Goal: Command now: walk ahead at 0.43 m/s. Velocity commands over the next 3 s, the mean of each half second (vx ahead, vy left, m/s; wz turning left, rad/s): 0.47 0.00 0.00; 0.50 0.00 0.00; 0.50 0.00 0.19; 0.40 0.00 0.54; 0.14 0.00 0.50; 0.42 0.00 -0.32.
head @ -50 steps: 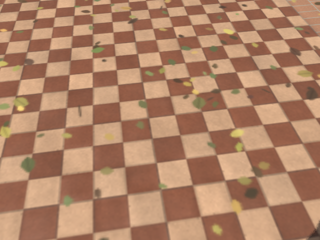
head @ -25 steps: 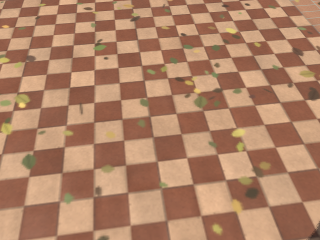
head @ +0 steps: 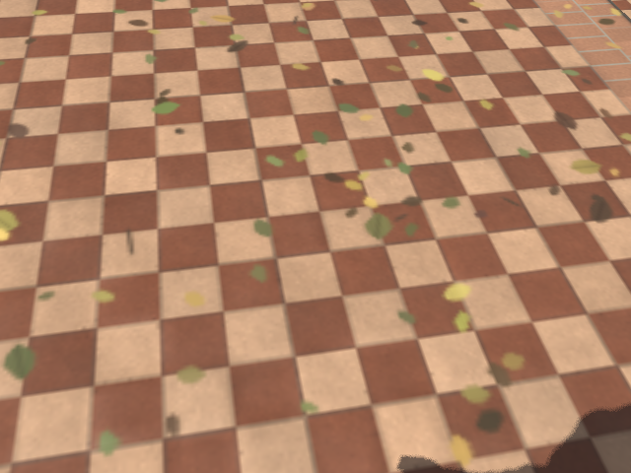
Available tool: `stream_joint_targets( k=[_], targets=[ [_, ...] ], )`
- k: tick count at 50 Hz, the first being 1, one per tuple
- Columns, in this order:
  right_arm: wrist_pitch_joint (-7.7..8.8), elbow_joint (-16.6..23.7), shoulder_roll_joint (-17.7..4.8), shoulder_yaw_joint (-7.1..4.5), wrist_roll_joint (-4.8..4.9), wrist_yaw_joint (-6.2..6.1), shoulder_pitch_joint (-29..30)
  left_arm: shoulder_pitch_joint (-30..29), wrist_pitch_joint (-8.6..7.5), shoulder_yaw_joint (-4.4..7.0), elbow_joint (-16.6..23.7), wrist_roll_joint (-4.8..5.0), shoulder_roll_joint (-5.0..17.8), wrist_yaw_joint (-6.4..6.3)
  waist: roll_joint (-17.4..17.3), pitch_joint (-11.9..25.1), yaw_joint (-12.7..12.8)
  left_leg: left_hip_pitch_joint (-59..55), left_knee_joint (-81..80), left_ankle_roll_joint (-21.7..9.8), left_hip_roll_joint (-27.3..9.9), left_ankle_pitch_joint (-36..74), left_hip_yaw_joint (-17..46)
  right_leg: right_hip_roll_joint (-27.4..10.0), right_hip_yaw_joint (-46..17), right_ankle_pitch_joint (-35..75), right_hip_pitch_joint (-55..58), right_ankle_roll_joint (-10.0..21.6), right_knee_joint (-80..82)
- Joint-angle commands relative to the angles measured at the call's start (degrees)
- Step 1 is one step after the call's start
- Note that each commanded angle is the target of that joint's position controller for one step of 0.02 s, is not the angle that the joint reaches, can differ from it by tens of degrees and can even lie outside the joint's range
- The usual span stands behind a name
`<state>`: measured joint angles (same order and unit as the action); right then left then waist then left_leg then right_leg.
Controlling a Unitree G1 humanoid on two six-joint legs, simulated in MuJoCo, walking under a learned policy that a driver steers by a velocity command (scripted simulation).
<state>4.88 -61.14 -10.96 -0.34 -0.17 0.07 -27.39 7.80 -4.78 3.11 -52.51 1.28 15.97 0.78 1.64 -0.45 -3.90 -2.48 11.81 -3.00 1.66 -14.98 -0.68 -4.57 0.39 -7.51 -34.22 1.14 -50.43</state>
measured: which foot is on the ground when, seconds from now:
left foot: down 0.00-0.22, up 0.24-0.72, down 0.74-1.00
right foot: up 0.00-0.20, down 0.22-0.74, up 0.76-1.00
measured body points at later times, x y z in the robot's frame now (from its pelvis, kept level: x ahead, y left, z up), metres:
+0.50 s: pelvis +0.28 -0.06 +0.00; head +0.30 -0.05 +0.45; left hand +0.29 +0.21 -0.14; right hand +0.42 -0.32 -0.11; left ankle +0.40 +0.12 -0.68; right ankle +0.27 -0.14 -0.75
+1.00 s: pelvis +0.57 +0.02 +0.00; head +0.59 +0.03 +0.45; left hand +0.69 +0.29 -0.13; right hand +0.61 -0.25 -0.13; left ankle +0.57 +0.10 -0.75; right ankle +0.64 -0.15 -0.67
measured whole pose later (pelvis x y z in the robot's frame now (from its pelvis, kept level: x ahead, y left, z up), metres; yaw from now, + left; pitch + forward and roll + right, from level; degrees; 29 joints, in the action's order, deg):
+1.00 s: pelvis +0.57 +0.02 +0.00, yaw +0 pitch +1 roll +1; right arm 5.7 -53.5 -14.0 -2.6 -0.3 1.6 -17.6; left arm 10.1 -4.2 3.2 -52.8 0.7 16.7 -0.3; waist 2.4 -1.1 -2.1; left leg 8.2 15.5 -4.4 3.6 -8.2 -3.7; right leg -7.0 -2.1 -11.1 -35.1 1.3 -57.1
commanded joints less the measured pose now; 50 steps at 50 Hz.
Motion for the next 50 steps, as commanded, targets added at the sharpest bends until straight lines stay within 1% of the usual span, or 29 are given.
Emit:
stream_joint_targets(
  k=[1,4,7,9,10,11,12,13,14,15,16,18,21,24,27,31,33,35,36,37,38,39,40,41,42,43,45,47,50],
  targets=[
    [-0.06,2.2,-10.2,-1.61,-0.05,-1.1,-2.1,-11.7,-0.83,-0.94,6.8,0.08,-0.4,0.6,-6.8,-7.2,-1.2,3.9,-6.7,-6.7,-11.9,17.3,7.0,1.4,2.3,6.6,-4.2,-1.4,11.5],
    [-0.01,1.5,-10.8,-2.07,0.69,-1.33,-3.7,-15.5,-0.87,-1.17,8.6,0.48,0.6,1.27,-7.4,-9.1,-1.1,3.8,-7.7,-7.1,-13.8,17.5,6.2,2.3,2.3,9.3,-1.2,-0.6,17.1],
    [-0.43,1.6,-11.5,-2.76,1.1,-1.44,-2.6,-15.2,-1.32,-0.58,9.6,0.51,2.8,1.92,-7.3,-7.7,1.6,-1.9,-3.7,-5.8,-16.1,27.5,5.2,2.9,1.3,7.4,1.6,2.0,20.5],
    [-1.17,2.5,-12.8,-3.36,0.54,-1.4,-0.8,-7.4,-1.35,1.02,7.9,0.47,5.9,1.7,-9.2,-0.9,6.6,-3.8,6.8,-4.4,-15.9,48.7,3.5,6.0,3.2,4.5,13.1,4.3,19.7],
    [-1.71,3.0,-12.3,-3.17,0.13,-1.33,0.0,2.3,-1.08,2.42,4.9,0.69,8.1,1.24,-8.9,5.0,11.2,-1.0,17.9,-3.0,-13.5,53.4,1.8,7.2,3.9,4.7,25.2,6.0,20.3],
    [-1.79,4.5,-11.0,-2.4,-0.62,-1.22,0.1,13.0,-0.67,3.46,2.5,0.18,11.2,0.58,-5.1,12.5,15.0,11.9,34.4,-1.5,-11.1,39.4,1.2,-1.4,-6.2,1.1,43.4,9.3,18.8],
    [-0.63,4.9,-1.3,0.12,-0.32,-0.3,-8.1,18.5,-0.44,4.27,0.7,-0.64,15.4,0.85,11.8,22.9,10.2,33.1,57.3,2.3,0.8,-3.6,1.5,-16.8,-36.3,-15.5,61.9,19.6,26.0],
    [1.19,4.5,-6.0,-0.87,1.24,0.01,-4.0,16.2,-0.54,2.6,0.6,-0.39,9.6,1.03,9.2,20.1,11.7,39.5,65.4,0.9,0.6,-16.4,9.3,-16.7,-45.4,-20.8,58.1,18.4,35.0],
    [2.32,7.2,-10.2,-2.17,3.08,0.16,2.4,9.9,-0.9,1.76,1.4,-0.3,7.2,0.94,7.7,9.2,9.8,44.2,67.2,-0.3,-2.6,-12.5,8.0,-15.1,-36.4,-18.1,48.7,15.5,36.3],
    [2.83,8.1,-10.8,-2.29,3.16,-0.2,6.1,4.5,-1.28,1.22,2.6,-0.55,5.7,1.03,1.9,4.6,7.8,41.8,64.7,-0.7,-5.9,-6.8,6.8,-13.2,-28.5,-10.7,39.2,14.1,37.8],
    [2.64,8.2,-10.5,-2.76,2.4,-0.62,7.4,1.7,-1.63,0.75,2.9,-1.14,4.1,1.35,-0.4,1.7,5.8,39.1,61.3,-0.5,-7.9,-3.3,5.9,-10.9,-22.2,-3.7,31.7,13.1,39.2],
    [1.14,7.7,-7.9,-2.89,1.6,-0.81,4.9,0.4,-2.0,0.23,2.2,-1.7,2.4,1.69,1.9,1.1,2.6,32.8,57.1,0.0,-10.1,-0.8,6.0,-7.7,-15.4,0.3,24.4,12.4,42.1],
    [-0.22,9.6,-7.3,-3.05,0.97,-1.08,8.2,3.1,-2.38,0.47,0.3,-1.29,4.4,1.08,1.6,-2.1,1.9,35.3,50.7,1.7,-11.2,2.1,4.5,-7.0,-10.8,2.9,20.1,13.6,45.3],
    [-0.03,12.7,-7.7,-3.11,0.35,-0.94,16.3,6.5,-2.0,0.82,-0.7,-1.23,6.3,-0.21,0.4,-3.8,3.9,40.5,39.0,3.2,-11.3,12.1,3.8,-6.4,-8.4,4.9,22.3,13.0,46.3],
    [0.61,14.6,-6.4,-2.47,0.56,-0.2,23.4,9.8,-1.56,0.87,-1.6,-0.72,7.3,-0.82,0.3,-4.1,6.3,37.4,26.7,3.3,-8.8,20.8,1.3,-4.6,-4.6,6.7,23.5,11.0,46.0],
    [0.89,17.1,-6.9,-2.05,1.28,1.03,30.0,15.0,-0.57,1.04,-3.8,-0.02,7.9,-1.0,0.2,-5.0,8.3,38.4,20.0,2.6,-7.3,20.5,1.4,-7.4,-4.8,7.0,31.6,10.5,43.4],
    [1.16,18.3,-7.9,-2.24,1.31,1.72,31.2,15.7,0.21,1.35,-4.3,0.02,8.3,-1.16,0.5,-4.7,7.7,39.1,18.0,1.2,-6.8,16.5,1.8,-9.6,-5.5,9.8,36.6,9.7,40.5],
    [1.4,18.2,-9.7,-2.9,1.39,2.11,28.3,14.7,0.95,1.71,-4.1,-0.1,9.2,-1.27,2.0,-2.5,5.3,33.9,16.9,-0.4,-5.2,11.8,0.6,-10.3,-5.5,18.8,39.2,8.5,36.0],
    [1.47,16.9,-11.3,-3.81,1.36,2.04,23.0,13.4,1.34,1.69,-3.7,-0.27,9.3,-1.25,2.4,0.8,2.0,26.1,15.8,-1.7,-3.3,10.9,-1.1,-8.8,-3.9,28.2,38.7,7.5,29.4],
    [1.42,13.8,-14.2,-5.32,1.31,1.64,13.1,13.3,1.62,1.07,-3.2,-0.8,7.8,-1.26,1.6,7.2,-2.2,12.2,16.3,-3.6,-3.1,11.8,-1.2,-5.6,-1.6,31.0,34.3,5.8,17.7],
    [1.29,12.1,-19.2,-6.6,0.13,1.28,4.1,16.9,1.14,-0.38,-1.8,-1.62,3.7,-1.08,-6.2,16.4,-2.9,-9.3,17.7,-9.5,-15.7,10.0,15.4,0.0,1.5,15.7,16.9,2.9,-2.7],
    [0.9,10.8,-20.0,-6.7,0.44,1.71,0.7,21.4,-0.15,-2.05,-2.5,-1.4,-1.6,-0.66,-18.4,22.7,-1.4,-21.5,8.8,-15.5,-24.5,-1.3,39.4,8.9,-2.0,-24.0,0.1,0.6,-17.7],
    [1.04,11.1,-14.6,-5.08,0.74,1.71,2.5,16.7,-1.32,-0.4,-2.1,0.36,5.3,-0.4,-12.9,18.0,-2.5,-18.4,5.8,-13.0,-22.8,-6.2,39.0,5.7,-7.9,-25.1,-6.0,1.9,-23.9],
    [1.19,12.3,-13.0,-4.47,0.76,1.54,8.2,11.7,-2.06,0.24,-0.3,1.5,7.7,-0.34,-10.3,9.9,-1.2,-10.2,4.5,-11.0,-21.3,-2.1,30.7,2.6,-6.2,-19.7,-8.6,2.7,-23.7],
    [1.32,13.3,-11.8,-4.07,0.3,1.55,12.6,9.0,-2.28,0.34,0.0,1.01,7.5,-0.74,-5.8,5.9,0.3,-2.2,2.9,-10.2,-19.3,4.7,24.6,-0.1,-4.9,-14.3,-6.5,2.6,-21.1],
    [1.52,13.6,-10.5,-3.75,-0.16,1.7,14.9,8.5,-1.94,0.63,0.0,0.25,6.7,-0.96,-5.0,3.3,2.1,3.8,1.2,-9.7,-17.5,10.1,20.0,-2.0,-4.8,-11.0,-3.7,2.3,-18.0],
    [1.77,13.1,-9.1,-3.39,-0.41,1.99,15.6,10.4,-0.54,0.53,-0.6,-0.12,4.0,-0.95,-5.9,2.7,4.4,8.9,-1.9,-9.6,-15.0,13.4,14.9,-3.4,-4.7,-8.0,1.2,1.7,-14.6],
    [2.05,12.0,-10.2,-3.68,-0.08,1.75,14.2,9.4,0.45,0.49,-0.1,-0.4,3.0,-1.1,-5.5,1.1,5.0,10.9,-3.8,-10.4,-14.5,17.0,11.7,-3.9,-3.9,-5.9,0.1,0.6,-11.2],
    [1.63,10.5,-11.6,-4.07,-0.01,0.74,11.3,3.1,0.65,0.7,2.3,-1.07,3.2,-1.18,-4.4,-1.2,3.7,9.6,-5.5,-10.4,-14.1,19.0,8.8,-4.1,-3.6,2.1,-5.2,-0.9,-2.0]
  ],
)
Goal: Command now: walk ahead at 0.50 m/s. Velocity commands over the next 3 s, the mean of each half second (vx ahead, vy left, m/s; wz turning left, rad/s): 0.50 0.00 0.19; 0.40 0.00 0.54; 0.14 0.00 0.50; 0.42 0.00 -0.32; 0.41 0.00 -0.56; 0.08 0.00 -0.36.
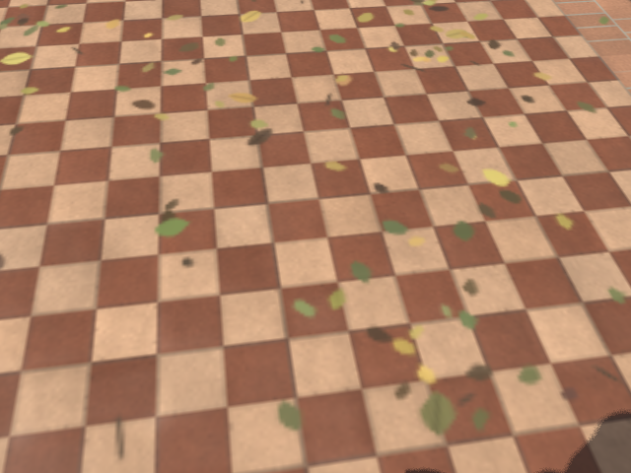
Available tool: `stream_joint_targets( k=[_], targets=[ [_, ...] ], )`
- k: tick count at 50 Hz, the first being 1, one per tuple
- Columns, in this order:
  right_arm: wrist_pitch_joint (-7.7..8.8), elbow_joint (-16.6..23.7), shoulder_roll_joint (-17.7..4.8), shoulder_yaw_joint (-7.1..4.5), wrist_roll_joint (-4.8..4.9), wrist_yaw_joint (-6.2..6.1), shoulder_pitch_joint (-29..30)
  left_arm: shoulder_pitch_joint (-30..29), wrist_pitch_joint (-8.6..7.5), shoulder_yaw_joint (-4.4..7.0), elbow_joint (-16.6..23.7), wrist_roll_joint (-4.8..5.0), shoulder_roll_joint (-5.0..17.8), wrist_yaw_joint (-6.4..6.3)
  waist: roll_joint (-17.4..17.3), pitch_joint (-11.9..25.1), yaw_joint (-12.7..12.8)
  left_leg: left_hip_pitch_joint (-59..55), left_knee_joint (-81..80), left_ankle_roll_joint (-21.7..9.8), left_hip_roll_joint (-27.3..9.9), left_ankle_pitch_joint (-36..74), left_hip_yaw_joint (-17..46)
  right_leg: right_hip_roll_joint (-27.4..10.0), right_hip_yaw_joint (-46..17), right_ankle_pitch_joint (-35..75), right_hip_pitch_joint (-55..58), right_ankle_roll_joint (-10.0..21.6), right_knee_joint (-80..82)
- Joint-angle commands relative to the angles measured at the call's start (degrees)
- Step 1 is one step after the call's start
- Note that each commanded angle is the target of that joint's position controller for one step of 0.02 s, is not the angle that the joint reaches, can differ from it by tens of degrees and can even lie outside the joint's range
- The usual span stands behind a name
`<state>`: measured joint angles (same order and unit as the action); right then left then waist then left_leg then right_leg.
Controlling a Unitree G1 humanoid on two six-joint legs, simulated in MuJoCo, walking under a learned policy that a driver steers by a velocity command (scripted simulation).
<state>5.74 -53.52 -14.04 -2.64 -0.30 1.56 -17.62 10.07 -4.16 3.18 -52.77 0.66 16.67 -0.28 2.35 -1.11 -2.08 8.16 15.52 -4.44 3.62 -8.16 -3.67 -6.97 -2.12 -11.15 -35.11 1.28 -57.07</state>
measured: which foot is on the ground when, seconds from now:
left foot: down 0.00-0.32, up 0.34-0.82, down 0.84-1.00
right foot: up 0.00-0.28, down 0.30-0.84, up 0.86-1.00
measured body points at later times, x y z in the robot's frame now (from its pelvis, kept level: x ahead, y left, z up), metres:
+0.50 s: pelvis +0.28 -0.07 +0.00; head +0.30 -0.07 +0.44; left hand +0.33 +0.21 -0.13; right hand +0.39 -0.33 -0.14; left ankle +0.27 +0.10 -0.66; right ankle +0.31 -0.16 -0.75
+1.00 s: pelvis +0.51 +0.04 -0.01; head +0.56 +0.07 +0.43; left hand +0.52 +0.35 -0.14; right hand +0.75 -0.16 -0.11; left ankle +0.55 +0.12 -0.75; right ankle +0.53 -0.13 -0.65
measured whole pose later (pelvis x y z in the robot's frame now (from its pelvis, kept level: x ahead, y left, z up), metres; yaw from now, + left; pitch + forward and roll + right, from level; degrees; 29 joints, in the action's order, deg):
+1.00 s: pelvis +0.51 +0.04 -0.01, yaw +25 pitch +2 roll -1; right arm 1.8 -41.4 -16.5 -4.8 0.0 1.3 -9.1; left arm 6.3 -3.8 3.9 -47.5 0.1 17.4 -1.4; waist 0.9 -5.3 -0.4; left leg 22.2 27.2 -5.9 4.9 -6.9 -0.1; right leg -3.3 -2.2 -25.9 -29.6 -2.6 -69.5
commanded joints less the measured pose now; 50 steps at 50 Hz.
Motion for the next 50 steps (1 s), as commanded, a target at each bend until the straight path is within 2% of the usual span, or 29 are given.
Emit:
stream_joint_targets(
  k=[1,5,9,12,13,14,15,16,17,18,19,20,21,23,26,31,36,37,38,40,41,42,43,44,45,46,47,48,50],
  targets=[
    [0.53,2.5,-8.6,-1.75,0.21,-1.05,0.9,-1.0,-0.12,0.55,3.2,-0.47,2.1,0.03,-5.3,-0.9,1.5,-1.3,-9.5,-8.4,-15.4,11.8,10.5,-1.5,-0.8,9.0,-4.4,-1.3,8.4],
    [0.1,0.8,-9.4,-1.82,0.76,-1.74,-2.7,-9.1,-0.79,-0.09,5.4,-0.1,1.0,0.78,-5.4,-2.6,-1.0,-1.9,-10.3,-6.8,-13.9,9.4,6.9,1.0,1.7,17.7,-1.1,-1.3,21.1],
    [-0.97,-1.6,-9.5,-2.1,1.22,-1.96,-6.7,-15.1,-1.36,-0.31,8.0,0.32,1.5,1.9,-5.3,-4.5,-2.4,-9.2,-7.4,-6.7,-17.0,11.1,8.0,2.0,1.2,15.0,-3.0,0.0,26.3],
    [-1.89,-1.7,-10.6,-2.68,1.55,-2.4,-6.0,-13.5,-2.18,0.42,8.5,0.36,3.6,2.56,-6.3,-3.0,0.2,-12.8,-2.3,-5.7,-18.9,17.3,10.6,3.4,0.9,9.0,1.4,1.5,29.3],
    [-2.15,-1.3,-11.3,-2.86,1.56,-2.44,-4.6,-9.9,-2.44,1.08,7.7,0.35,5.0,2.48,-7.1,-0.9,2.5,-12.2,1.5,-5.0,-18.3,24.4,10.5,4.9,2.1,7.5,7.6,2.2,30.0],
    [-2.38,-0.8,-10.5,-2.53,1.35,-2.41,-3.5,-1.9,-2.56,2.38,5.3,0.29,7.1,2.08,-6.7,4.0,6.5,-9.6,10.0,-3.6,-15.4,30.1,8.9,6.2,3.3,8.3,19.1,3.5,31.1],
    [-2.36,0.6,-8.3,-1.56,0.62,-2.38,-3.2,8.9,-2.61,3.65,2.9,-0.54,10.7,1.45,-4.1,12.6,10.6,0.3,24.8,-1.7,-11.8,21.8,6.8,-0.1,-2.6,9.0,37.0,6.5,27.8],
    [-1.36,1.4,-0.8,0.52,0.52,-1.95,-10.4,15.4,-2.02,5.09,1.5,-1.18,16.2,1.1,9.6,21.8,8.4,23.7,47.1,3.0,-2.1,-5.9,3.0,-15.3,-26.7,1.2,59.9,14.8,30.7],
    [-0.32,0.5,-3.8,-0.07,1.77,-1.84,-9.7,15.3,-1.85,3.59,1.6,-0.83,11.1,1.18,11.0,24.2,9.4,30.3,56.2,2.7,-1.7,-25.8,10.9,-17.6,-38.2,-5.8,59.3,15.9,38.3],
    [0.06,1.9,-8.8,-1.59,3.33,-1.87,-4.8,10.2,-1.95,2.5,2.3,-0.46,7.7,1.02,7.4,14.2,8.6,34.7,59.4,2.0,-5.0,-22.5,11.5,-15.7,-29.5,-8.3,51.2,12.6,39.8],
    [-0.02,2.6,-8.9,-1.76,3.37,-2.2,-1.8,5.5,-2.07,1.86,3.2,-0.39,5.5,0.96,4.4,8.7,6.9,34.1,57.9,1.6,-8.2,-17.0,9.9,-13.7,-21.8,-6.6,42.6,10.5,41.6],
    [-0.44,2.9,-8.2,-2.07,2.74,-2.55,-0.3,2.0,-2.25,1.3,3.3,-0.52,3.6,1.13,2.7,4.6,5.3,31.9,54.9,1.8,-9.9,-13.1,9.4,-11.5,-16.1,-3.4,35.1,9.3,44.1],
    [-1.28,2.6,-7.0,-2.43,2.39,-2.7,-1.3,-0.1,-2.56,0.95,3.2,-1.0,2.3,1.22,4.0,2.6,3.3,28.4,52.5,1.8,-11.6,-10.1,9.8,-9.4,-10.9,-0.7,29.9,8.2,46.3],
    [-2.82,2.7,-4.0,-2.24,2.36,-2.48,-2.6,-1.3,-2.92,1.2,2.5,-1.44,2.4,1.25,4.0,1.1,1.6,25.3,51.1,2.0,-12.5,-7.5,9.3,-8.3,-5.0,3.7,25.0,8.3,49.0],
    [-3.9,5.0,-3.9,-2.6,1.93,-2.48,0.4,-0.2,-3.21,1.9,1.5,-1.69,4.3,0.47,1.7,-0.9,1.1,29.6,46.6,2.9,-12.8,-1.0,9.9,-8.2,1.2,9.6,24.9,9.2,50.7],
    [-3.22,8.3,-2.8,-2.02,1.48,-0.75,8.9,2.1,-2.43,2.42,1.0,-1.37,6.5,-0.77,-0.2,-2.8,3.6,30.1,30.5,3.2,-11.6,11.0,5.9,-7.1,9.4,13.7,28.4,8.1,51.3],
    [-3.27,13.1,-2.7,-1.38,1.55,1.15,17.2,7.2,-0.47,3.18,-0.3,-0.11,8.4,-1.03,-0.9,-5.2,6.2,33.2,22.5,1.3,-10.2,7.1,2.0,-10.1,12.6,19.3,39.0,7.3,47.6],
    [-3.34,13.8,-3.1,-1.53,1.62,1.51,17.5,7.2,0.0,3.36,-0.3,0.15,8.8,-1.03,-0.4,-4.9,5.7,32.4,21.8,0.5,-9.4,4.6,1.0,-10.6,13.3,23.8,40.7,6.8,45.7],
    [-3.41,14.4,-4.0,-1.95,1.44,1.79,16.7,5.8,0.53,3.55,0.2,0.23,9.5,-1.19,0.5,-4.3,4.3,29.7,20.9,-0.3,-7.6,2.0,-0.7,-10.4,14.5,35.2,41.2,6.0,41.7],
    [-3.43,13.3,-7.3,-3.74,1.26,1.97,8.3,4.0,1.78,3.95,1.3,0.55,10.9,-1.77,2.5,1.6,-0.7,18.0,20.0,-2.4,-2.3,-1.3,-4.1,-9.0,15.6,54.9,40.8,4.0,27.1],
    [-3.25,11.2,-10.5,-5.49,1.17,1.37,-0.5,2.8,1.98,3.7,2.0,0.9,10.6,-1.89,1.1,6.3,-5.3,5.1,14.5,-4.3,0.0,6.0,-3.5,-6.4,16.5,51.3,36.0,1.6,14.8],
    [-3.67,10.4,-15.8,-7.06,0.94,-0.16,-5.0,4.8,1.31,2.7,3.2,-0.71,7.7,-1.67,-7.4,11.4,-5.7,-11.3,14.2,-7.6,-8.1,23.5,8.9,-2.5,16.4,23.5,21.4,-2.3,-2.9],
    [-3.58,13.4,-20.9,-7.19,-0.3,-0.53,-0.1,10.4,-0.35,0.58,5.9,-2.06,1.4,-0.76,-19.5,19.9,1.5,-28.9,12.0,-21.7,-25.0,38.9,40.3,10.4,9.3,-26.7,-0.7,-6.4,-25.7],
    [-3.56,14.5,-16.9,-6.07,-0.28,0.01,-2.6,6.3,-1.9,1.53,5.6,-0.35,6.8,0.02,-8.8,27.6,-3.5,-28.9,8.8,-21.8,-25.5,38.9,41.5,8.4,-3.3,-27.2,-2.1,-5.1,-28.6],
    [-3.17,14.8,-13.9,-5.22,-0.06,0.1,0.4,1.4,-2.23,1.68,7.6,1.46,7.1,0.07,-6.6,20.6,-3.0,-23.3,8.8,-19.0,-22.9,37.6,32.3,5.8,-3.2,-22.8,-4.7,-3.5,-26.4],
    [-2.86,14.7,-11.9,-4.83,1.07,0.1,3.8,0.6,-1.97,1.63,7.2,0.79,6.3,-0.58,-2.0,12.4,-0.6,-13.8,7.7,-15.5,-19.1,34.6,25.7,3.4,-2.3,-18.4,-5.0,-3.4,-20.4],
    [-2.9,15.3,-9.8,-4.27,1.39,-0.34,6.5,0.4,-1.21,2.09,6.7,-0.46,7.1,-1.32,-2.0,9.4,0.9,-7.0,6.2,-13.7,-17.3,31.7,22.7,1.8,-2.2,-15.7,-2.8,-3.4,-16.1],
    [-3.13,16.0,-9.5,-4.03,0.63,-0.59,8.1,1.1,-0.18,2.44,6.8,-0.72,7.6,-1.52,-2.8,7.8,2.7,-0.6,4.6,-13.2,-16.0,31.7,21.2,1.4,-2.4,-14.2,1.4,-3.4,-14.2],
    [-3.2,16.4,-11.0,-4.43,-0.19,-0.83,8.7,2.7,1.22,2.34,7.2,-1.12,6.1,-1.76,-3.9,7.9,4.2,4.7,3.7,-13.3,-14.6,35.1,19.4,2.6,-1.7,-12.1,4.8,-4.4,-9.7]
  ],
)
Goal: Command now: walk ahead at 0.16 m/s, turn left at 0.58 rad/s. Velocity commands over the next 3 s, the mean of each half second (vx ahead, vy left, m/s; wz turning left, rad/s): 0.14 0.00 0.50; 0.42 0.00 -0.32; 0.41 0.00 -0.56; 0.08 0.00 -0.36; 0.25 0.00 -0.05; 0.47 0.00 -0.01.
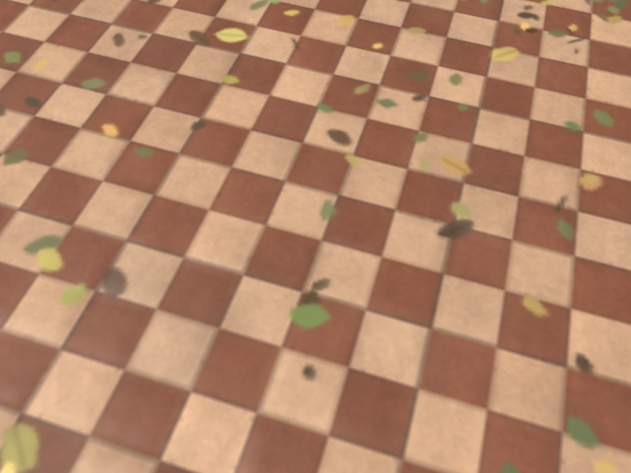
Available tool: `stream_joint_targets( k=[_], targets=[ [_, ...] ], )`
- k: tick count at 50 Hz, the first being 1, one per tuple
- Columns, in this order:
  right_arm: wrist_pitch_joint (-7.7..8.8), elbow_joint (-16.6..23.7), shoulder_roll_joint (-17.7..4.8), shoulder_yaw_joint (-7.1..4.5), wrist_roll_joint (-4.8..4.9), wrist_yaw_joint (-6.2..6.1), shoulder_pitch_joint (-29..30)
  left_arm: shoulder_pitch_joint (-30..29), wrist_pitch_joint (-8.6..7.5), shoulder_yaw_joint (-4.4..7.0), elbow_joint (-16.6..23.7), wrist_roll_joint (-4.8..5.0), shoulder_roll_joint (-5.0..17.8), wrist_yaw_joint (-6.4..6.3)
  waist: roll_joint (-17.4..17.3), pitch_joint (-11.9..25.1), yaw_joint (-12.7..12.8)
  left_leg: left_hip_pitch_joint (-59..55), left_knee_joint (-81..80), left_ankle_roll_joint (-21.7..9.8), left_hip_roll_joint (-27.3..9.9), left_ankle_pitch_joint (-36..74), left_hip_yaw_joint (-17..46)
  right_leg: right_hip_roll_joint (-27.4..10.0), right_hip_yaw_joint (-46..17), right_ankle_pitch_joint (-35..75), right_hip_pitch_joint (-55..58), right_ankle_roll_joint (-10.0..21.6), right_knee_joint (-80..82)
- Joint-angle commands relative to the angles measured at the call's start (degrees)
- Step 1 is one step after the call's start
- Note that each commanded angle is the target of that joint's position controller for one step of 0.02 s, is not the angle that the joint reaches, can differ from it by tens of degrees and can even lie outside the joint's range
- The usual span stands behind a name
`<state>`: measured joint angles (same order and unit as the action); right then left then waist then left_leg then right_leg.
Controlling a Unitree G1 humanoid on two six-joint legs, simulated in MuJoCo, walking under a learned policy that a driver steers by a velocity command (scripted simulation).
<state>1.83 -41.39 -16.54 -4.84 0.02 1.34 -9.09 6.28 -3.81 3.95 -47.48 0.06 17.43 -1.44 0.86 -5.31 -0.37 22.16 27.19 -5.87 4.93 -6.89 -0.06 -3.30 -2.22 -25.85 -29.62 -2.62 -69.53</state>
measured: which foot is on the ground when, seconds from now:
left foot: down 0.00-0.34, up 0.36-0.66, down 0.68-1.00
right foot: up 0.00-0.32, down 0.34-0.68, up 0.70-1.00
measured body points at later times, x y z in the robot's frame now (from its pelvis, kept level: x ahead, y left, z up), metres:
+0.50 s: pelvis +0.12 -0.04 +0.01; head +0.15 -0.05 +0.46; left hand +0.14 +0.26 -0.09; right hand +0.36 -0.26 -0.09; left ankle +0.08 +0.08 -0.67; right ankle +0.16 -0.16 -0.73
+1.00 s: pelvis +0.29 +0.00 +0.00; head +0.33 +0.01 +0.45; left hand +0.48 +0.26 -0.09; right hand +0.31 -0.28 -0.12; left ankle +0.16 +0.12 -0.73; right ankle +0.46 -0.14 -0.69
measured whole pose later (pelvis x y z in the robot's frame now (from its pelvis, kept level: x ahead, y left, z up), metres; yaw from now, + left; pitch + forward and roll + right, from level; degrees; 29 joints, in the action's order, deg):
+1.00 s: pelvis +0.29 +0.00 +0.00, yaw +1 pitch +3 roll +2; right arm 4.7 -46.6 -15.6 -4.4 0.2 -0.6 -21.7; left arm 8.0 -2.3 3.5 -39.3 1.3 16.8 2.5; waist 2.6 -0.6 -4.6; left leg -3.4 13.0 1.0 -0.5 -18.6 -9.0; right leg -4.9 -1.0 -2.5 -40.1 0.1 -43.8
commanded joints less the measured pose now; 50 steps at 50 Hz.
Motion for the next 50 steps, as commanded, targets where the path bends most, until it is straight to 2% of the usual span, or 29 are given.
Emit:
stream_joint_targets(
  k=[1,3,5,9,11,13,15,16,17,18,19,20,21,22,24,27,30,32,33,34,35,36,37,38,40,42,45,48,50],
  targets=[
    [0.7,4.3,-9.2,-2.43,-0.41,-0.88,-0.1,6.4,1.2,1.39,2.2,-0.69,4.7,-0.78,-3.1,12.5,2.7,-8.7,-7.8,-11.6,-15.3,35.4,14.8,-0.4,-1.4,4.0,-0.6,-1.0,5.7],
    [0.14,4.4,-9.9,-2.65,0.15,-1.64,-0.6,4.7,1.65,1.15,3.0,-0.88,4.2,-1.08,-4.0,13.5,2.3,-8.9,-7.1,-10.8,-14.4,33.9,14.6,0.5,-1.7,7.1,-1.4,-2.1,11.1],
    [-0.84,4.7,-10.0,-2.63,0.68,-2.41,-0.5,2.5,2.08,0.98,3.8,-0.75,4.2,-1.02,-5.2,14.2,1.6,-9.1,-6.7,-9.3,-13.4,27.0,15.3,1.3,-2.3,11.0,-1.2,-2.8,16.0],
    [-2.41,5.2,-10.0,-2.47,0.52,-3.28,-0.6,-2.6,2.45,0.9,5.7,-0.19,4.6,-0.6,-7.6,12.1,-0.2,-8.2,-6.6,-7.1,-12.2,10.2,19.5,3.0,-3.5,13.6,-0.1,-3.0,24.6],
    [-2.82,5.4,-9.8,-2.39,0.39,-3.35,-0.7,-3.6,2.02,0.96,6.3,-0.13,4.9,-0.32,-8.9,11.2,-0.5,-9.1,-5.1,-6.8,-12.1,9.0,22.2,4.1,-4.0,11.9,0.9,-2.7,28.1],
    [-3.13,5.9,-9.5,-2.25,0.51,-3.29,-0.5,-3.1,1.3,1.15,6.6,-0.02,5.4,0.08,-9.9,11.4,-0.3,-11.0,-2.6,-6.5,-12.2,13.0,25.1,4.9,-4.1,9.8,3.1,-2.0,32.2],
    [-3.46,6.8,-9.0,-1.9,1.11,-3.49,1.3,0.2,0.49,1.53,6.0,0.13,5.8,0.56,-10.4,11.6,2.0,-11.6,0.6,-4.3,-10.6,14.0,26.7,4.9,-3.4,15.1,9.1,-0.4,43.0],
    [-3.62,7.3,-7.9,-1.48,1.2,-3.64,1.1,2.6,0.19,1.94,5.5,-0.08,6.9,0.71,-9.0,12.7,2.8,-8.4,3.0,-2.1,-8.4,5.8,25.8,1.8,-4.4,21.5,16.1,1.2,48.7],
    [-3.65,7.5,-4.0,-0.32,0.31,-3.58,-1.7,4.1,0.47,2.63,5.8,-0.9,10.2,0.41,1.1,15.6,1.4,-1.1,13.7,0.9,-3.1,-14.1,19.3,-10.1,-14.4,24.6,25.3,5.5,50.0],
    [-3.16,9.7,-4.5,-0.46,0.81,-3.37,-3.4,5.8,1.22,3.32,4.6,-2.34,13.3,0.38,16.4,12.7,-0.8,14.1,22.8,3.2,4.4,-32.2,9.4,-19.0,-30.1,23.7,29.3,15.3,53.1],
    [-2.22,8.8,-8.6,-1.23,0.16,-3.15,-4.2,5.4,0.87,2.82,5.6,-1.64,10.4,0.48,13.2,11.5,0.3,18.1,32.3,4.8,-0.6,-29.0,10.3,-20.3,-34.1,13.1,28.6,18.5,54.3],
    [-1.95,7.8,-9.8,-1.65,0.33,-2.91,-2.7,5.4,0.67,2.03,6.0,-0.93,7.2,0.41,8.4,10.2,1.4,18.5,34.7,5.4,-2.1,-24.2,10.3,-16.7,-28.8,3.6,27.2,16.7,54.5],
    [-2.02,6.8,-8.2,-1.36,-0.02,-2.81,-2.6,4.9,0.67,1.64,5.7,-0.33,6.3,0.54,6.6,8.7,1.0,18.2,34.9,6.4,-2.7,-21.6,9.1,-12.9,-24.9,-2.5,25.7,14.3,55.3],
    [-1.85,6.5,-6.9,-0.92,-0.46,-2.51,-2.5,5.1,0.65,1.25,5.0,0.26,5.7,0.64,7.4,7.2,1.2,18.6,33.8,7.1,-3.7,-19.2,8.2,-11.6,-23.8,-4.8,24.9,13.6,56.7],
    [-0.51,6.9,-5.1,-0.17,-0.18,-1.53,0.3,6.0,0.83,1.24,4.8,0.37,6.5,0.54,7.6,4.5,2.0,15.2,27.9,7.5,-4.8,-14.9,3.1,-8.6,-19.1,0.3,20.9,13.4,58.8],
    [1.75,7.9,-1.9,1.03,-0.03,-1.06,4.4,7.5,0.94,1.79,4.7,0.95,8.2,0.58,9.0,5.3,3.3,4.6,13.1,7.4,-3.7,-12.8,0.0,-5.6,-14.0,9.2,17.2,13.2,58.1],
    [2.97,7.4,-3.3,0.5,1.15,-0.79,3.3,9.8,1.29,2.23,4.4,1.58,9.8,0.9,9.5,6.4,2.2,-4.3,2.2,6.9,-2.2,-8.4,-0.7,-6.4,-15.6,8.7,15.3,13.9,56.3],
    [3.25,6.1,-4.2,-0.18,1.33,-1.08,-0.3,10.1,1.55,1.72,4.6,1.74,8.2,0.92,7.8,7.0,-0.3,-14.7,-5.6,5.5,-2.9,-1.9,-0.3,-5.1,-16.3,7.3,11.0,11.9,53.7],
    [3.24,5.5,-5.3,-0.67,1.09,-1.61,-4.0,9.5,1.28,1.04,4.9,1.51,5.7,1.03,6.9,8.8,-2.4,-22.5,-5.6,4.6,-6.1,-2.2,1.9,-3.2,-15.5,5.4,6.4,9.6,50.0],
    [3.04,4.5,-7.7,-1.32,0.28,-2.44,-11.8,7.5,0.73,-0.38,6.1,0.81,0.8,1.34,1.1,12.8,-6.1,-33.3,-6.7,1.9,-15.5,-7.6,11.0,1.0,-11.2,-0.2,-1.9,6.1,37.5],
    [2.21,3.2,-13.9,-2.88,-0.83,-2.39,-15.3,8.0,-0.37,-1.14,9.2,1.65,-1.5,1.11,-14.3,13.6,-5.6,-35.5,-12.9,-4.8,-27.2,-22.9,28.9,5.4,-2.7,-5.8,-13.5,4.1,23.9],
    [2.54,2.3,-12.0,-2.74,-0.72,-2.08,-15.1,6.6,-0.8,0.32,9.5,2.4,4.4,0.84,-12.9,8.8,-6.1,-31.2,-15.1,-8.5,-29.6,-30.8,34.3,1.3,-3.7,-7.2,-18.8,3.7,13.0],
    [3.15,2.4,-8.0,-1.53,-0.09,-1.94,-13.1,7.1,-0.71,1.23,8.7,2.52,6.6,1.03,-11.4,4.9,-4.8,-29.7,-15.6,-7.2,-26.7,-30.5,30.4,0.1,-5.0,-2.8,-21.5,4.3,8.4],
    [3.59,2.6,-6.0,-0.85,0.08,-1.82,-10.8,8.5,-0.38,1.36,7.5,2.17,6.0,1.21,-10.6,3.5,-3.4,-28.2,-16.4,-5.7,-24.1,-25.1,24.9,-0.6,-4.9,1.5,-21.7,4.2,6.4],
    [3.88,2.1,-4.3,-0.35,-0.16,-1.67,-7.9,7.5,0.06,1.19,7.6,1.58,4.2,1.67,-8.9,0.9,-2.0,-24.6,-18.1,-4.0,-21.9,-10.7,15.9,-2.2,-5.3,8.4,-21.2,3.7,6.7],
    [4.16,1.7,-4.3,-0.51,-0.67,-1.65,-7.2,6.6,0.34,0.65,8.3,1.48,2.0,2.23,-7.6,1.5,-1.5,-22.2,-18.9,-3.7,-20.0,0.4,8.5,-2.3,-3.6,13.6,-19.0,2.6,7.6],
    [4.13,0.6,-5.6,-0.97,-0.49,-1.87,-7.2,3.1,0.64,-0.14,10.4,1.27,0.5,3.06,-6.2,1.2,-1.8,-19.4,-19.4,-3.4,-18.7,6.8,0.8,-2.5,-1.3,20.9,-15.4,1.4,16.5],
    [3.88,-0.8,-7.7,-1.52,0.16,-2.21,-8.4,-2.2,0.64,-0.88,12.8,1.1,-0.4,4.23,-5.6,0.0,-3.3,-17.8,-19.6,-2.5,-18.9,8.0,-3.9,-1.9,1.7,25.9,-10.4,2.4,26.3],
    [3.59,-1.8,-9.0,-1.93,0.85,-2.19,-9.4,-4.4,0.82,-0.77,14.3,1.27,0.5,4.89,-5.1,-0.7,-3.4,-19.8,-18.9,-1.9,-20.2,9.6,-5.5,-1.4,3.0,24.9,-8.8,4.0,29.7]
  ],
)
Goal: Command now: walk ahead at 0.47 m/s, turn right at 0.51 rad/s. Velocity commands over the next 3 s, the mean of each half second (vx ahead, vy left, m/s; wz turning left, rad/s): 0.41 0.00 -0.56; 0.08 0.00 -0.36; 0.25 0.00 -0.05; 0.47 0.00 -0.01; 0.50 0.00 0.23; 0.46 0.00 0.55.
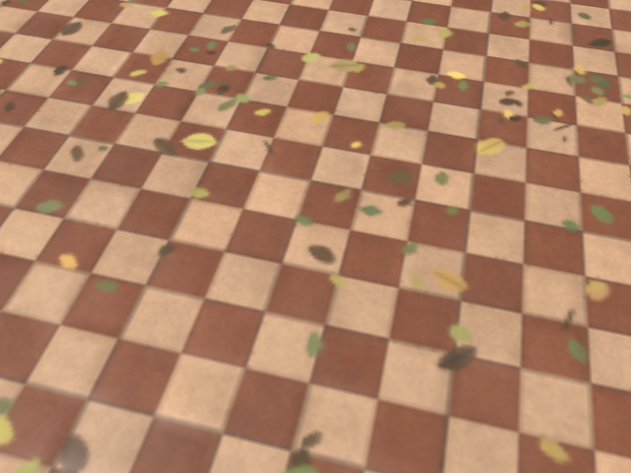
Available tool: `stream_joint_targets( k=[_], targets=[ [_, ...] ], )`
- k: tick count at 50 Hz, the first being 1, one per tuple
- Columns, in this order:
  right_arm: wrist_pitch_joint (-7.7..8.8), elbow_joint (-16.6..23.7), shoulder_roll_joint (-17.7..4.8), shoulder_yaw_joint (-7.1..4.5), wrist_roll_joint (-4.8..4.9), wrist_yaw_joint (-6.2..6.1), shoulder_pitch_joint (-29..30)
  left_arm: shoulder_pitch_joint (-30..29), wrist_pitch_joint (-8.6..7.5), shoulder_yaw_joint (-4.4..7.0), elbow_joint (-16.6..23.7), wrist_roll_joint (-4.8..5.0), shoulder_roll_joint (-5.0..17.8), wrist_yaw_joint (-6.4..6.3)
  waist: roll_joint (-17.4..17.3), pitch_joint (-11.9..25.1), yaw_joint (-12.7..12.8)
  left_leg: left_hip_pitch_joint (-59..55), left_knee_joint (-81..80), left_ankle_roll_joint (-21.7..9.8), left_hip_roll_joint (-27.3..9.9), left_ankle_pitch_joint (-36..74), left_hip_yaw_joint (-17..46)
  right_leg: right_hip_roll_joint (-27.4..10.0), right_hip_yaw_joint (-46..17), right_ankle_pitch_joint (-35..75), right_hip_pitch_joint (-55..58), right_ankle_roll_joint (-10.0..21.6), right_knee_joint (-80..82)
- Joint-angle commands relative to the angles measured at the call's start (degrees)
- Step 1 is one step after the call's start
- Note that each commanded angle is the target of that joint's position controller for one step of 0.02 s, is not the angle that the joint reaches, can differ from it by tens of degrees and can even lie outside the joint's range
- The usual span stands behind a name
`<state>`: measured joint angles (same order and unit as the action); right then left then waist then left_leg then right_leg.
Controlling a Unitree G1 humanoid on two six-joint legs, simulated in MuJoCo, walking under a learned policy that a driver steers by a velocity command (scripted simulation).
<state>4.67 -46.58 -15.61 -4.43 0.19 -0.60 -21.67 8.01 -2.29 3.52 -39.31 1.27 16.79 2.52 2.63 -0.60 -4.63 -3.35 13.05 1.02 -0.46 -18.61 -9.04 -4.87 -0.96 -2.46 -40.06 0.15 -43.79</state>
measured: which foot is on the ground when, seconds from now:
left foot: down 0.00-0.12, up 0.14-0.56, down 0.58-1.00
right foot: up 0.00-0.10, down 0.12-0.58, up 0.60-0.92, down 0.94-1.00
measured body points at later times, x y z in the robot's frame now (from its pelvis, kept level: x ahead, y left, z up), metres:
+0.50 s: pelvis +0.26 -0.06 +0.00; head +0.30 -0.08 +0.45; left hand +0.42 +0.21 -0.10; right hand +0.41 -0.36 -0.08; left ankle +0.48 +0.04 -0.70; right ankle +0.20 -0.13 -0.74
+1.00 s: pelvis +0.36 -0.08 +0.00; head +0.37 -0.10 +0.45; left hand +0.61 +0.09 -0.10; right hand +0.35 -0.37 -0.12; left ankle +0.48 +0.01 -0.73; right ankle +0.31 -0.18 -0.74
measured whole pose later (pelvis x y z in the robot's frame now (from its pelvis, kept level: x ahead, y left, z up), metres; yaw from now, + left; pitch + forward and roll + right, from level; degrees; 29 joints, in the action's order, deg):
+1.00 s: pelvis +0.36 -0.08 +0.00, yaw -28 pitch -1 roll +1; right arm 0.2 -43.5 -15.2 -1.8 -1.0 0.4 -9.6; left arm 11.9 2.9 1.9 -38.7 -1.4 14.8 -0.6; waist -1.1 -2.4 -1.6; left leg 18.9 29.1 1.0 -1.1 -11.0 -2.1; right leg 0.0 -2.2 -16.3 -15.3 0.4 -32.4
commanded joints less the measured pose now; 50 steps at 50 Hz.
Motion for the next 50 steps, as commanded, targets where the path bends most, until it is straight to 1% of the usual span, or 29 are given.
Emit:
stream_joint_targets(
  k=[1,4,5,6,7,8,9,10,11,12,14,16,20,23,27,28,29,30,31,32,33,36,40,43,46,47,48,49,50],
  targets=[
    [0.49,3.0,-10.5,-2.54,0.98,-0.22,2.8,-6.9,-0.62,-0.16,6.8,0.1,1.7,1.2,-6.7,-5.5,1.1,4.1,-3.6,-8.3,-15.5,24.3,2.7,0.7,2.4,0.1,2.1,2.3,5.2],
    [-0.68,2.7,-13.1,-3.18,1.21,-0.57,2.8,-1.8,-0.14,1.73,7.0,-0.06,5.3,1.4,-8.4,0.4,5.7,0.6,10.2,-6.3,-15.3,52.9,-0.9,6.4,7.1,-6.9,13.9,6.3,6.6],
    [-1.08,2.9,-13.1,-3.02,1.33,-0.81,3.1,6.8,0.16,3.33,5.0,0.16,8.0,0.99,-7.7,5.3,10.7,4.0,21.6,-4.9,-13.7,56.9,-2.7,9.1,7.9,-5.1,26.4,8.3,9.1],
    [-0.77,3.5,-11.6,-2.24,0.63,-1.06,2.1,16.0,0.84,5.19,2.9,0.31,11.7,-0.13,-4.5,10.1,14.9,16.3,37.3,-2.5,-11.7,46.1,-2.7,7.1,1.8,-4.1,43.5,10.6,9.2],
    [0.4,7.0,-2.4,0.83,-1.79,-0.09,-5.0,15.3,0.6,6.08,3.1,0.64,19.1,-0.81,13.5,16.7,7.4,41.4,61.0,1.3,-1.2,-11.4,0.6,-10.1,-31.4,-12.7,63.7,21.5,13.7],
    [2.62,7.4,-6.5,0.62,0.07,0.65,0.2,18.1,-0.05,4.76,5.0,0.44,15.2,-0.71,7.5,26.7,11.9,46.4,68.2,0.7,1.5,-16.0,14.6,-14.5,-48.9,-23.2,66.6,24.4,24.5],
    [3.44,9.3,-10.0,-0.4,2.46,0.96,7.0,16.1,-0.74,3.81,4.0,-0.26,12.1,-0.46,4.1,17.2,12.9,51.4,68.1,-0.5,-1.0,-10.4,15.1,-12.9,-41.1,-20.7,61.0,20.6,26.8],
    [3.96,10.0,-9.2,0.12,2.07,0.63,8.6,12.6,-1.15,3.41,4.1,-0.12,11.1,-0.54,0.6,10.7,10.4,50.7,63.4,-1.2,-3.4,-5.3,14.5,-10.5,-34.4,-16.0,51.9,18.8,26.9],
    [3.95,9.4,-9.1,0.01,0.45,0.14,8.7,8.2,-1.23,2.78,4.8,-0.35,9.2,-0.69,-1.9,6.7,7.7,47.1,58.7,-1.1,-5.3,-2.4,14.3,-8.3,-28.7,-9.3,42.8,17.4,26.9],
    [3.37,9.1,-9.7,-0.43,-0.23,0.01,7.3,5.3,-1.31,2.32,5.9,-1.26,8.1,-0.87,-0.7,5.3,5.1,42.2,56.0,-1.0,-6.6,-0.5,14.8,-6.6,-24.8,-3.7,36.0,17.0,28.0],
    [1.95,8.6,-9.0,-0.47,-0.77,0.08,5.7,3.3,-1.55,2.24,6.3,-1.38,7.7,-1.14,0.1,4.1,3.0,38.5,52.2,0.1,-6.9,0.7,14.1,-5.2,-21.7,1.0,29.6,17.6,30.3],
    [0.92,9.0,-7.7,-0.13,-1.49,-0.26,7.2,3.6,-1.76,2.5,5.5,-1.28,8.8,-1.74,-0.7,1.9,2.6,37.1,47.5,2.0,-5.7,3.0,12.5,-4.0,-16.8,15.1,24.2,17.5,30.0],
    [0.8,10.7,-4.5,1.16,-1.8,-0.06,14.7,5.5,-0.12,3.04,3.7,-0.33,9.8,-3.31,0.7,2.4,5.0,31.8,30.4,3.4,-1.0,17.7,10.6,1.7,-9.7,22.5,20.7,12.6,25.5],
    [0.67,11.9,-5.2,1.09,-0.6,0.79,19.5,8.4,1.43,3.23,2.5,0.15,10.0,-4.05,2.3,4.1,7.1,29.2,21.8,3.3,2.1,22.2,11.6,1.1,-13.9,15.6,24.0,10.7,22.6],
    [1.08,11.7,-8.3,-0.47,-0.76,1.2,17.2,6.6,2.4,3.02,3.4,-0.12,8.6,-4.59,4.5,5.0,4.8,26.4,14.3,0.7,2.2,17.5,14.4,0.1,-22.3,10.5,30.6,8.6,14.0],
    [1.52,11.3,-8.7,-0.77,-1.17,0.96,14.6,5.1,2.41,2.67,4.1,-0.02,7.5,-4.58,4.1,5.8,3.0,21.2,9.7,-0.8,0.8,23.5,13.7,2.4,-21.8,8.0,29.8,6.8,9.5],
    [1.7,11.6,-11.7,-1.34,-2.28,0.39,11.4,5.7,2.1,1.62,5.5,-0.83,4.4,-4.47,-1.4,11.8,2.4,9.2,11.3,-4.6,-8.5,38.4,20.5,6.2,-18.0,-2.3,25.0,4.0,-2.0],
    [0.73,12.2,-13.0,-1.28,-3.52,-0.03,10.7,17.2,1.95,0.78,4.3,-1.22,1.3,-4.25,-15.9,17.9,7.3,-6.8,14.4,-14.9,-23.4,58.1,36.2,14.1,-12.2,-40.4,11.4,0.1,-17.0],
    [-0.51,11.3,-11.7,-1.55,-1.48,0.23,9.2,20.6,2.11,1.57,3.8,-0.33,7.4,-3.93,-18.4,21.5,7.0,-7.5,11.7,-18.9,-27.9,42.5,46.7,10.2,-9.9,-39.6,5.7,-1.8,-25.9],
    [-1.13,12.5,-8.1,-0.59,-1.08,0.02,11.0,15.0,3.05,2.81,3.2,0.24,11.0,-4.23,-11.8,15.8,4.8,-2.8,9.9,-16.8,-22.9,31.3,40.9,8.0,-9.1,-34.2,3.6,-3.7,-30.1],
    [-1.9,12.6,-6.4,0.13,-1.39,-0.08,12.9,10.7,4.21,3.07,3.8,0.15,11.4,-4.7,-8.3,11.8,4.2,2.4,8.8,-14.3,-19.2,24.2,34.4,7.0,-7.3,-30.2,3.1,-4.6,-30.6],
    [-3.0,12.1,-6.7,0.54,-1.91,-0.14,17.4,9.0,6.0,2.15,4.5,-0.21,7.0,-4.89,-10.0,4.5,6.1,17.5,4.0,-12.7,-12.2,18.1,22.9,5.6,-4.3,-25.5,10.5,-5.2,-24.0],
    [-3.18,10.6,-7.0,0.22,-1.23,0.11,17.6,8.2,5.03,0.55,4.3,-1.28,3.4,-4.44,-11.4,7.4,5.4,16.8,4.6,-14.4,-11.9,24.1,18.2,4.5,-1.6,-24.0,18.7,-4.4,-7.5],
    [-3.8,9.3,-8.5,-0.07,-0.41,0.31,16.2,6.7,4.84,0.58,4.2,-1.15,4.4,-3.76,-11.9,8.1,4.3,15.8,5.0,-14.9,-13.2,18.7,19.4,4.4,-0.4,-18.8,22.9,-3.0,2.2],
    [-4.16,7.8,-6.9,0.81,0.44,0.57,15.1,8.0,4.77,0.67,3.2,-1.81,4.5,-3.07,-10.1,6.0,6.3,22.1,6.8,-10.0,-10.6,6.9,17.5,5.2,0.5,-8.7,32.9,0.6,17.9],
    [-3.81,7.1,-5.1,1.49,-0.14,0.9,13.3,7.6,4.73,0.81,4.1,-2.61,6.5,-3.27,-6.0,5.8,5.6,25.7,10.0,-5.6,-8.3,2.2,15.4,0.1,-5.9,-5.2,36.3,3.0,20.7],
    [-3.33,7.6,-2.5,2.1,-1.41,1.22,11.0,4.5,4.86,1.45,4.6,-2.92,10.3,-3.54,6.1,4.8,1.5,25.6,14.7,-0.9,-1.7,-2.5,7.7,-6.5,-13.6,-9.4,30.7,7.2,22.6],
    [-3.28,7.4,-3.4,2.03,-1.93,0.97,14.0,1.7,4.37,0.27,5.1,-3.19,5.9,-3.18,7.2,3.0,3.0,19.5,15.1,0.7,-1.2,0.5,8.3,-6.8,-14.6,-18.0,22.4,8.8,26.0],
    [-3.3,7.2,-3.9,1.89,-1.9,0.95,15.1,0.0,3.72,-0.53,5.1,-3.59,3.6,-2.95,6.4,1.2,2.8,17.1,14.1,1.0,-1.4,4.7,8.9,-4.2,-12.5,-22.9,20.5,6.8,26.3]
  ],
)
